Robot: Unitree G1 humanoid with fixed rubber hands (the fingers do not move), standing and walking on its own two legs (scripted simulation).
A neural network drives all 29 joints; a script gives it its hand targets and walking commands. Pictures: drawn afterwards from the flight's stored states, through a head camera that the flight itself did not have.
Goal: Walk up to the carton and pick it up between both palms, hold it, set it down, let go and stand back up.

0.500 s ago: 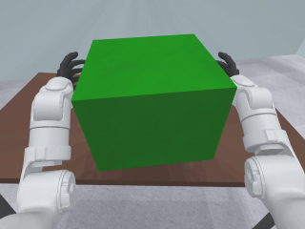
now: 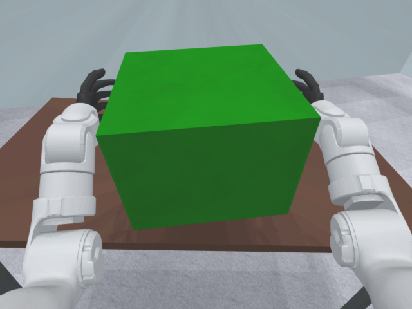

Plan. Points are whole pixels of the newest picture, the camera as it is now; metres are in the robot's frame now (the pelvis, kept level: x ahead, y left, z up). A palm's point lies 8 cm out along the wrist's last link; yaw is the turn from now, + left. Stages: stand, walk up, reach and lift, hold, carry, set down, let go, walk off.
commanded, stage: hold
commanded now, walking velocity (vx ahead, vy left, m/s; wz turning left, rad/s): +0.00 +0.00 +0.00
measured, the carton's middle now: (203, 129) +0.41 -0.01 +0.19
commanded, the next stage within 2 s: none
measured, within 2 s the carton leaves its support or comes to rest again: neither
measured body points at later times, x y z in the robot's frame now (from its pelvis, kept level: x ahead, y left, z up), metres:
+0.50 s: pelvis +0.00 +0.00 +0.00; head -0.07 +0.03 +0.44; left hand +0.39 +0.20 +0.26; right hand +0.38 -0.21 +0.27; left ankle +0.03 +0.11 -0.75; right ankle +0.02 -0.12 -0.75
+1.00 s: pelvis +0.00 +0.00 +0.00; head -0.07 +0.03 +0.44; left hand +0.39 +0.19 +0.25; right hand +0.38 -0.21 +0.26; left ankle +0.03 +0.11 -0.75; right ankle +0.02 -0.12 -0.75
